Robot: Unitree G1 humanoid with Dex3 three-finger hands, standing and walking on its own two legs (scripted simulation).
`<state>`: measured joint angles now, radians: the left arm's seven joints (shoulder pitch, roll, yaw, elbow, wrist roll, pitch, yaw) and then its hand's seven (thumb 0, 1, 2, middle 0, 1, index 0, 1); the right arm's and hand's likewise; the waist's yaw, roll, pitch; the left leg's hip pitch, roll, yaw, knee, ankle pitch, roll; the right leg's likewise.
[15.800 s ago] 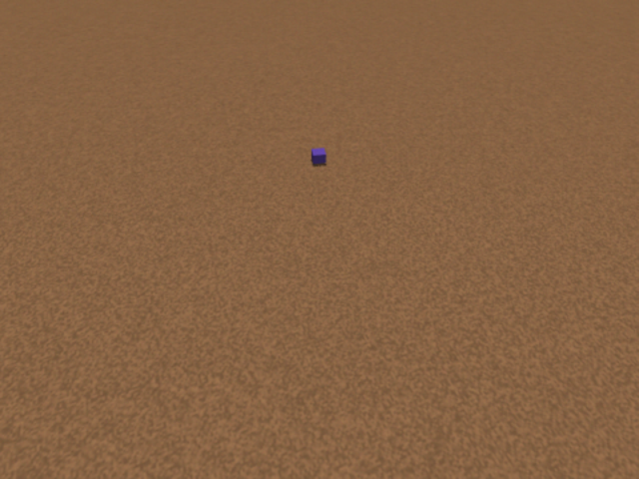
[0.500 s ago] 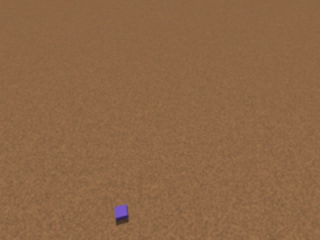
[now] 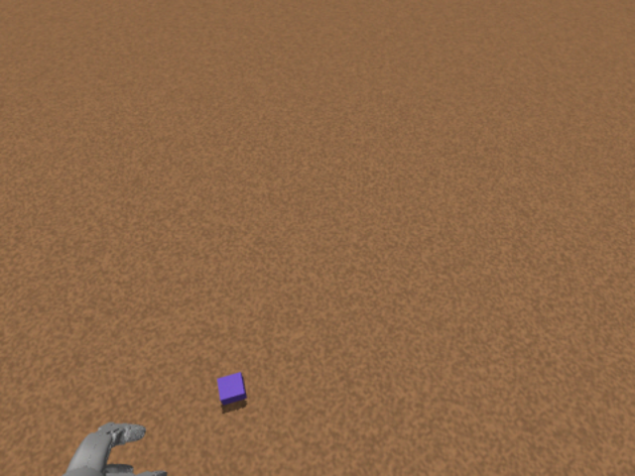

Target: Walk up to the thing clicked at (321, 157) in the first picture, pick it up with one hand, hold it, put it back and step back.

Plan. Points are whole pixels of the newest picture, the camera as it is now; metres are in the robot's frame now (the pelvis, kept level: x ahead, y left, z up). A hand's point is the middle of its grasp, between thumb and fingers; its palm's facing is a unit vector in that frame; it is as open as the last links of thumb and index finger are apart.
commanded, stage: rise first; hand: left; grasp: from above
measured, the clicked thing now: (232, 388) +0.44 +0.25 -0.73
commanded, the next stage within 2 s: none
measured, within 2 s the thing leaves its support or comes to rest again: neither
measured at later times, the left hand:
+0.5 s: hand out of the picture +0.13 +0.27 -0.21, palm faces -0.15 -0.86 -0.49, open 12.8 cm
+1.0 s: hand (155, 464) +0.21 +0.30 -0.37, palm faces -0.38 -0.51 -0.77, open 12.6 cm
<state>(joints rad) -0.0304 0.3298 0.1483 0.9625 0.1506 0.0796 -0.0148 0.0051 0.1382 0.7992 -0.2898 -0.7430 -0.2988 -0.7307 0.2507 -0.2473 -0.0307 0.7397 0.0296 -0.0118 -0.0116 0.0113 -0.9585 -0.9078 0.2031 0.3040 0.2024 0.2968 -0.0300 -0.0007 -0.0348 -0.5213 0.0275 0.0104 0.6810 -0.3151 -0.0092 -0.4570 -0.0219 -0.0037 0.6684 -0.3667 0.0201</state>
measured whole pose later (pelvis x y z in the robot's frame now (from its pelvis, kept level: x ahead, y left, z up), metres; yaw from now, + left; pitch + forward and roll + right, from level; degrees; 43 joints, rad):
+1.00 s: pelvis -0.06 +0.00 -0.22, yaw -2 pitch +33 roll -3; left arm -0.16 0.45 0.15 0.72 0.65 0.00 0.16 0.00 -0.31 0.74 -0.39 -0.79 -0.38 -0.79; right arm 0.07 -0.29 -0.05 0.64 -0.01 -0.19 0.02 0.01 -0.96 -0.91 0.20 0.30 0.20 0.30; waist -0.02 0.01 -0.18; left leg -1.68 0.04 -0.04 1.75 -0.64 -0.01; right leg -1.59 0.00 -0.01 1.74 -0.72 0.03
